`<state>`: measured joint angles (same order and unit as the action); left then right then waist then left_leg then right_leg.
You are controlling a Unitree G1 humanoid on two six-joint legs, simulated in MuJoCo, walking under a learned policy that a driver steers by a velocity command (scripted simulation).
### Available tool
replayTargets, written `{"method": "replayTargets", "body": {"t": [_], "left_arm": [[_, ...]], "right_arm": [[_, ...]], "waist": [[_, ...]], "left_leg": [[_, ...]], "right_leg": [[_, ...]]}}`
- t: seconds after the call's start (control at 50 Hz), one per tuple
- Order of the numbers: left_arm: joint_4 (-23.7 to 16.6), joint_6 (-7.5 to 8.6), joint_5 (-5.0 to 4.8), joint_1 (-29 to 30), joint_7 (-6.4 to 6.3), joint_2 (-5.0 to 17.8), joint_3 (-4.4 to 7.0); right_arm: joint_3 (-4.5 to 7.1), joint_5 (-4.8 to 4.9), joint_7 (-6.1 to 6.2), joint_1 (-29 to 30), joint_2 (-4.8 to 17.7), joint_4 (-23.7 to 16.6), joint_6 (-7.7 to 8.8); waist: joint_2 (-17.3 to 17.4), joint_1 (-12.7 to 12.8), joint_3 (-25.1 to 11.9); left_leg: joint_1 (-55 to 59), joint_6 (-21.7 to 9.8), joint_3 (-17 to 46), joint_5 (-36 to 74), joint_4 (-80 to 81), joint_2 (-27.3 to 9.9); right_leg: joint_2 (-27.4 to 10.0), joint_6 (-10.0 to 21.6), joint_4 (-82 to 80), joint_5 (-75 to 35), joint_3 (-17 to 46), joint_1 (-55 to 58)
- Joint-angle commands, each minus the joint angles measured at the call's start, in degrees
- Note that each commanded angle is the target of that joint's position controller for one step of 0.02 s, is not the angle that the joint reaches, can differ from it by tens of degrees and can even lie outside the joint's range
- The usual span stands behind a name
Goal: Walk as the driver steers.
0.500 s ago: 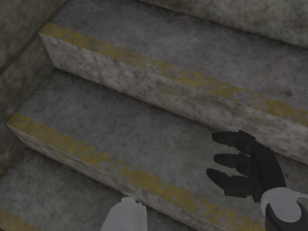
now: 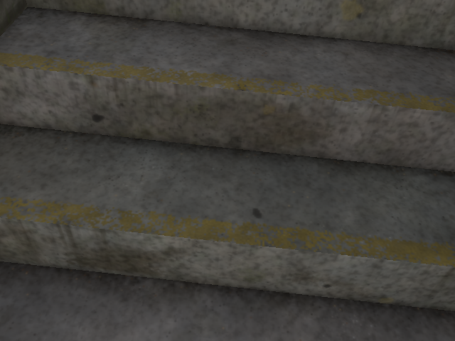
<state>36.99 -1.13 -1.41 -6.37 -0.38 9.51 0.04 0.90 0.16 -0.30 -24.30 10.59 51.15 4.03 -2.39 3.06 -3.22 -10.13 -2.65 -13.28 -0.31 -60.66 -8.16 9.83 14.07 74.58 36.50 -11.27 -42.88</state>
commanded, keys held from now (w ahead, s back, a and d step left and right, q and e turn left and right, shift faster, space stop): w+e+shift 0.40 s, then w+shift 0.06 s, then w+q+shift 0.54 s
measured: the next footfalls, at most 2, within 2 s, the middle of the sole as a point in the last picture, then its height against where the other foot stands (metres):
left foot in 0.34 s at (177, 326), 0.18 m higher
right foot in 0.70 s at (361, 218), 0.18 m higher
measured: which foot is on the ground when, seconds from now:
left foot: up 0.00-0.32, down 0.34-0.72, up 0.74-1.00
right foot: down 0.00-0.32, up 0.34-0.68, down 0.70-1.00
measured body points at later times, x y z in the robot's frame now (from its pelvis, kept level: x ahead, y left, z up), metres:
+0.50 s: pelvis +0.40 +0.01 +0.27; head +0.41 +0.00 +0.72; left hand +0.73 +0.12 +0.23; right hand +0.33 -0.26 +0.14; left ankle +0.42 +0.15 -0.42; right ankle +0.30 -0.06 -0.18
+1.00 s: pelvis +0.77 -0.18 +0.50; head +0.77 -0.16 +0.95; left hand +0.78 +0.10 +0.35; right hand +0.98 -0.44 +0.50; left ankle +0.89 -0.09 +0.09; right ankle +0.62 -0.23 -0.24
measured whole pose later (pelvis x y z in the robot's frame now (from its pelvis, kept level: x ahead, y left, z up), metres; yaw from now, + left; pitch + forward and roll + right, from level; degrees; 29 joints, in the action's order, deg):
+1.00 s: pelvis +0.77 -0.18 +0.50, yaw -18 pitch +3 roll +0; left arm 62.8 7.4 2.2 -30.0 0.7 14.6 3.0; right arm 0.8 1.0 1.7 5.8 6.5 30.7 1.7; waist -1.3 -1.2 -4.4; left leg -78.9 -11.6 1.0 -19.8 -123.4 1.7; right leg -2.6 -0.6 18.7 20.1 -11.9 -0.4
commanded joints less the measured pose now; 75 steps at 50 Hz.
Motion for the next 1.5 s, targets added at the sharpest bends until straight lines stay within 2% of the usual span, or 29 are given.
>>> {"method": "replayTargets", "body": {"t": [0.02, 0.08, 0.2, 0.24, 0.28, 0.3, 0.32, 0.34, 0.36, 0.42, 0.52, 0.62, 0.66, 0.7, 0.74, 0.82, 0.92, 1.0, 1.08, 1.12, 1.14, 1.18, 1.24, 1.34, 1.38, 1.42, 1.44, 1.46, 1.5], "left_arm": [[-2.7, 1.41, -0.04, 1.98, -0.25, 12.14, 5.52], [7.3, 4.8, 3.99, -10.22, -1.25, 6.73, 4.11], [14.41, 9.19, 3.31, -23.93, -0.36, 10.62, 4.92], [12.66, 7.05, 1.44, -22.04, -1.87, 12.33, 5.69], [8.34, 8.08, -0.47, -15.25, -2.16, 14.03, 6.31], [4.64, 9.5, -0.5, -1.73, -1.19, 24.58, 9.65], [3.41, 11.52, 0.55, 1.76, 0.54, 21.63, 10.22], [1.8, 14.27, 2.36, 4.24, 2.57, 9.99, 8.22], [-2.44, 14.02, 3.32, 3.61, 3.38, 4.19, 6.44], [-5.41, 8.73, 6.06, 2.14, 3.25, 0.38, 3.44], [-12.72, 3.52, 3.84, 12.16, 0.78, -3.95, -0.32], [-20.33, 4.04, 4.72, 28.07, 0.03, -4.68, -2.94], [-19.31, 4.96, 0.84, 19.35, 1.7, -3.15, -4.08], [-11.33, 1.88, 2.84, -16.63, -1.16, 7.9, 3.12], [-6.73, 3.13, 6.23, -18.99, -1.55, 19.36, 7.24], [7.24, 7.45, 2.84, -5.8, 1.93, 2.14, 3.79], [19.72, 10.91, 5.47, -14.34, 2.27, -3.01, 1.37], [19.65, 10.07, 1.7, -10.06, 0.1, 3.8, 0.22], [10.7, 10.91, -2.33, -4.91, -1.78, 25.81, 5.15], [4.8, 9.62, 0.59, -3.17, 2.03, 19.11, 5.48], [-0.73, 9.92, 3.87, -1.9, 3.51, 6.55, 2.45], [-10.61, 9.98, 7.22, -2.73, 2.97, 1.91, 1.07], [-16.22, 8.03, 6.66, 4.61, -0.65, -5.41, -2.65], [-25.7, 4.66, 5.76, 23.07, -3.69, -3.18, -4.32], [-18.16, 5.07, 2.87, 7.8, -3.37, 3.19, -2.8], [-12.37, 4.33, 0.25, -17.23, -5.0, 10.31, 2.1], [-6.52, 5.45, 2.96, -29.53, -4.7, 13.18, 3.68], [-1.37, 6.62, 2.7, -23.68, -3.61, 15.16, 4.74], [-2.25, 7.34, 4.4, -6.81, -2.28, 7.46, 3.89]], "right_arm": [[0.43, -6.17, -3.6, 17.62, 1.1, -23.7, 3.66], [-2.54, -5.8, -1.27, 21.5, -2.31, -27.03, 3.96], [-5.68, -6.51, 2.69, 43.58, -7.27, -38.83, 1.91], [-6.59, -6.03, 1.48, 44.81, -5.73, -40.19, 0.82], [-3.8, -0.69, 2.42, 25.38, -3.38, -33.69, 0.81], [0.32, 0.51, 3.82, 5.76, 4.96, -26.95, -0.63], [3.05, -0.36, 4.25, -4.96, 9.07, -23.03, -1.07], [3.6, -0.67, 4.11, -0.44, 10.9, -19.3, 0.22], [4.34, -2.64, 5.07, 2.86, 12.35, -18.93, -0.39], [1.07, -3.03, 3.04, 12.29, -3.76, -11.28, 2.42], [1.07, -2.51, -0.13, 5.81, -3.14, 1.73, 6.99], [1.25, 0.14, 0.87, -6.16, 3.19, 9.72, 6.35], [1.66, 3.29, 2.46, -6.09, 8.22, 6.06, 6.08], [6.89, 3.04, -0.84, 1.23, 26.68, 1.38, 9.32], [6.88, 2.54, -3.59, 7.13, 14.33, -5.94, 10.03], [1.5, -3.53, -1.13, 11.31, -6.2, -14.67, 4.27], [-1.58, 0.82, 1.39, 23.81, -10.73, -19.91, -1.43], [-3.11, 1.72, 1.98, 32.61, -5.33, -26.31, -3.69], [0.86, -1.82, 1.6, 0.79, 4.2, -15.69, -4.72], [4.03, -1.61, 0.92, 1.51, 8.92, -16.92, -2.62], [6.0, 0.11, -0.1, 10.89, 12.85, -15.02, -1.88], [5.56, 0.07, 1.32, 14.37, 13.27, -16.64, -2.66], [4.55, -2.12, -0.69, 4.93, 9.72, -8.29, 0.53], [4.17, -1.09, -0.07, 1.11, 9.29, -0.96, 3.0], [4.9, 3.38, 2.75, 7.33, 11.61, -4.65, 1.24], [8.78, 1.01, 1.43, 16.28, 21.56, -8.61, 4.53], [9.76, 1.64, 0.22, 24.08, 20.84, -11.64, 6.47], [6.57, -1.86, -1.69, 27.79, 7.8, -14.39, 8.06], [4.76, -3.11, -1.04, 14.17, 2.98, -17.75, 6.35]], "waist": [[-1.97, -2.1, -2.11], [10.49, -4.62, 10.12], [2.47, 0.8, 10.7], [10.65, -0.08, 5.32], [4.98, -9.55, -11.73], [1.84, -23.11, -24.35], [1.13, -27.72, -28.01], [19.15, -21.6, -20.91], [23.93, -14.71, -19.91], [3.77, -3.83, -4.34], [1.37, 1.3, 12.53], [2.72, -2.0, 11.9], [-0.26, -0.83, -5.47], [15.5, 18.08, -26.62], [-16.03, 14.38, -36.32], [2.17, -5.09, -2.08], [-1.67, -6.37, 9.35], [4.77, -11.82, 11.98], [-4.64, -22.16, -16.82], [-2.14, -18.83, -13.55], [17.54, -10.78, -1.94], [6.22, -4.11, -6.05], [0.78, -1.65, 11.6], [5.46, -2.16, 12.37], [-2.17, 4.02, -4.85], [10.26, 17.46, -25.92], [0.78, 23.3, -29.94], [-21.3, 17.09, -22.68], [-10.37, -1.25, -17.5]], "left_leg": [[-44.64, 0.92, 19.99, -5.43, -61.97, 11.58], [-57.78, -0.05, 20.67, -9.05, -69.68, 8.88], [-74.77, -3.59, 21.32, -43.48, -70.9, 4.48], [-46.05, -2.98, 10.23, -33.26, -32.38, 4.17], [10.95, -0.98, 5.64, -22.64, -21.24, 11.1], [25.52, -1.28, 12.8, -21.5, -15.48, 10.41], [23.18, -1.0, 13.07, -25.63, 3.22, 9.53], [23.15, -5.1, 24.85, -14.34, 15.68, 0.87], [18.98, -9.53, 53.04, 2.92, 30.05, -12.28], [4.02, -9.41, 44.78, -22.52, 30.95, -11.5], [-9.27, -2.71, 20.32, -6.98, 47.18, -7.3], [4.16, -6.41, 8.65, 20.06, 61.35, -2.85], [-12.33, -10.4, 8.83, 50.25, 61.61, -0.85], [-4.49, -9.92, 15.89, 94.54, 25.94, -7.21], [-24.85, -4.42, 25.82, 1.93, -35.48, 15.37], [-49.41, -6.65, 22.43, -6.73, -61.88, 6.41], [-69.75, -9.99, 20.53, -23.28, -83.9, 9.17], [-46.44, -7.66, 7.6, -18.15, -40.45, 9.51], [-6.37, -7.2, -1.01, -24.95, -23.41, 14.34], [-3.64, -11.54, 13.86, -33.63, 12.62, 18.53], [-1.12, -14.42, 36.78, -6.24, 21.07, 13.29], [-1.53, -17.53, 67.83, -31.79, 41.4, 3.69], [-9.52, -11.08, 53.37, -15.43, 40.24, 4.57], [-22.86, -8.99, 34.49, 9.2, 54.59, 9.7], [-33.75, -11.79, 25.49, 61.42, 50.55, 13.55], [-16.41, -10.21, 35.59, 96.4, 26.5, 4.94], [-16.71, -5.62, 30.62, 91.08, 2.66, 10.51], [-23.52, -2.47, 23.24, 5.41, -25.6, 23.18], [-42.17, -3.46, 23.93, -7.16, -56.71, 17.66]], "right_leg": [[-11.77, 10.15, -57.54, -0.83, 69.82, 25.32], [-10.81, 6.02, -56.82, -4.61, 60.55, 17.49], [-11.42, 2.74, -57.46, -34.29, 42.63, 25.54], [-9.2, 2.32, -71.76, -46.83, 33.37, 16.37], [-8.89, 1.35, -58.69, -103.24, 32.88, -2.31], [-9.5, -0.84, -39.62, -125.85, 32.11, 0.52], [-6.83, -4.01, -21.27, -123.12, 30.57, 10.18], [2.54, -8.23, 3.89, -46.19, 25.91, 4.68], [3.0, -9.63, 25.62, -29.1, 25.7, -8.21], [-6.21, -6.59, 42.44, -35.34, 20.43, -16.49], [-6.2, -3.85, 38.32, -15.07, 25.45, -25.58], [-11.11, -4.11, 26.78, 0.62, 5.52, -32.42], [-7.76, -7.38, -9.78, -15.46, 0.49, 26.31], [-4.23, -8.31, -11.35, -8.02, 10.81, 50.52], [-28.57, -1.34, -50.16, -8.27, 63.14, 56.32], [-22.36, -2.88, -49.1, -17.56, 31.85, 30.5], [-27.45, -6.36, -63.93, -27.23, 12.27, 27.61], [-20.9, -9.8, -78.58, -45.48, -6.83, 9.6], [-26.26, -4.24, -43.19, -140.81, -5.68, 32.66], [-21.69, -4.75, -2.3, -99.75, 0.35, 31.04], [-8.84, -8.63, 24.65, -34.76, 6.81, 1.24], [-7.66, -11.32, 53.8, -31.16, 17.92, -15.6], [-8.7, -10.6, 68.65, -18.17, 14.63, -36.19], [-12.81, -9.56, 37.34, 1.13, 7.64, -22.1], [-5.89, -10.99, 2.9, -10.8, 0.58, 29.23], [-7.22, -10.88, -5.22, -17.16, 9.8, 46.91], [-8.62, -9.25, -21.01, -14.18, 14.18, 55.52], [-15.58, -5.45, -37.73, -31.01, 23.89, 55.03], [-30.94, 0.4, -46.23, -35.04, 51.69, 48.03]]}}
Over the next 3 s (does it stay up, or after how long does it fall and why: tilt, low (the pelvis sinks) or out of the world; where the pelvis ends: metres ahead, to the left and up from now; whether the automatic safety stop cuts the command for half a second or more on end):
stays up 2.39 0.31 1.20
